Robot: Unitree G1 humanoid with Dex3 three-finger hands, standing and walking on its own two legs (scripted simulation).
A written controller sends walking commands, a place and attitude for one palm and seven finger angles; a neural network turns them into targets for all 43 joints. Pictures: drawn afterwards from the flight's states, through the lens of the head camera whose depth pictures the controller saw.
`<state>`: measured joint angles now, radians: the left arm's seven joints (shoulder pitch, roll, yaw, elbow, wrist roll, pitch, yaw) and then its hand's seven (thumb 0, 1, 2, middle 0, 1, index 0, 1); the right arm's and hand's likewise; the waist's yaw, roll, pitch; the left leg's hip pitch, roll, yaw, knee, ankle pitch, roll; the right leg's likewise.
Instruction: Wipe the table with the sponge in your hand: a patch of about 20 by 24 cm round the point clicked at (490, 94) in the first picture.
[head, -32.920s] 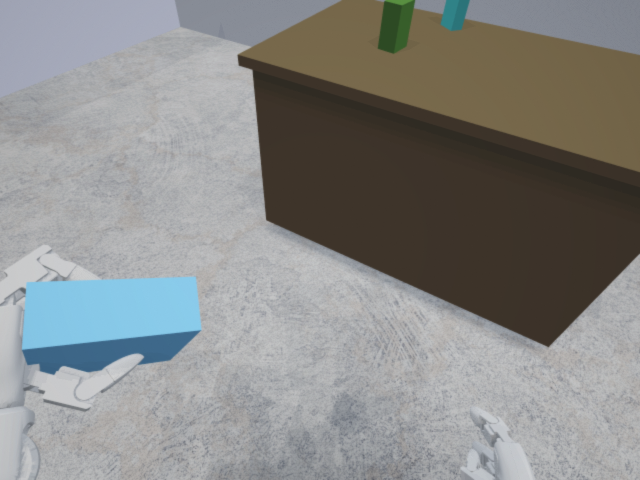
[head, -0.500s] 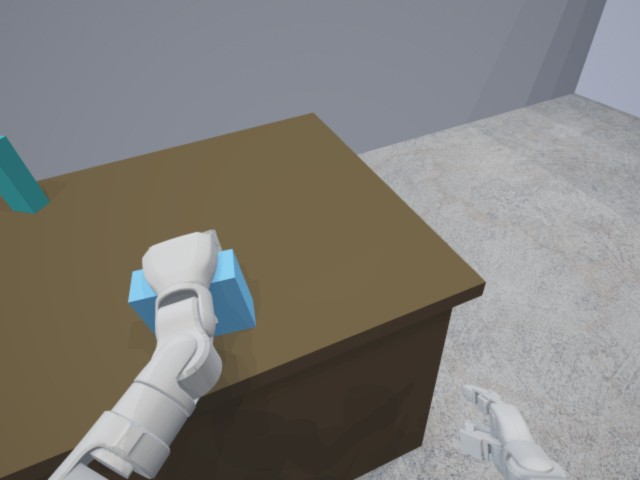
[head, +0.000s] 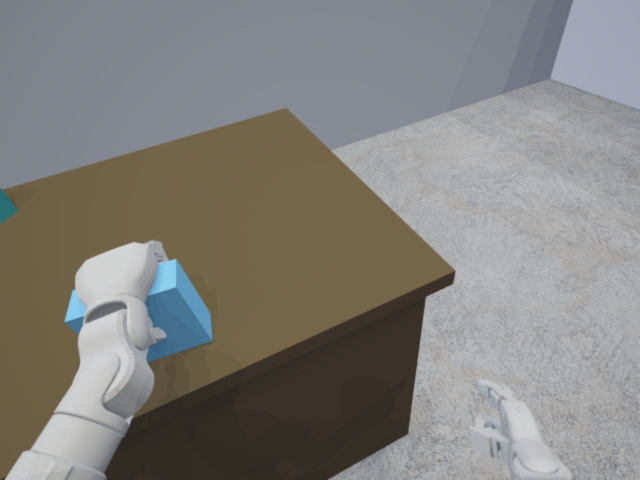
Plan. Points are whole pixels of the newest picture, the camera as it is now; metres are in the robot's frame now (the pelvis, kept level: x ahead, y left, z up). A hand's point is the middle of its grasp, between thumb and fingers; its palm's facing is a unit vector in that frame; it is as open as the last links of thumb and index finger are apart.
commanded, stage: slide back across to the middle lane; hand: left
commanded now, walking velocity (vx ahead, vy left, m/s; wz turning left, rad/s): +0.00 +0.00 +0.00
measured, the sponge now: (154, 325) +0.29 +0.27 +0.06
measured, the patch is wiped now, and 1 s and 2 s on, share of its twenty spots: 1.00 1.00 1.00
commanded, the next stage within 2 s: wipe forward along the middle lane in 0.24 s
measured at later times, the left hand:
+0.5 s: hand (119, 307) +0.29 +0.30 +0.10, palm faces -0.01 -0.06 -1.00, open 9.5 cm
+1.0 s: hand (111, 288) +0.32 +0.32 +0.10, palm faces -0.07 -0.02 -1.00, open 9.5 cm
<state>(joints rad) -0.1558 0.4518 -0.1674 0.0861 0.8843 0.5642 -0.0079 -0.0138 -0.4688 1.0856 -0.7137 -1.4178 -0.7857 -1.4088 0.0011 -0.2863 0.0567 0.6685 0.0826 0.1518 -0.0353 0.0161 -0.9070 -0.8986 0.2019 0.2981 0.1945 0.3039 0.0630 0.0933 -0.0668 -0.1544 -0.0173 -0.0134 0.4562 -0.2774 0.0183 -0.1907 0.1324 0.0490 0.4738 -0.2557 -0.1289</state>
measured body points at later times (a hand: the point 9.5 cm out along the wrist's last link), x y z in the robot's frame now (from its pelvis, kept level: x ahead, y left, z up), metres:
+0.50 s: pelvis +0.00 -0.01 +0.00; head -0.02 -0.06 +0.44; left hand +0.28 +0.30 +0.16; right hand +0.20 -0.25 -0.11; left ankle -0.02 +0.14 -0.73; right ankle -0.01 -0.03 -0.74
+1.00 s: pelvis -0.03 +0.00 -0.01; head -0.03 -0.05 +0.44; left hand +0.32 +0.32 +0.16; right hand +0.14 -0.26 -0.13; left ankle -0.02 +0.14 -0.74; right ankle -0.01 -0.03 -0.74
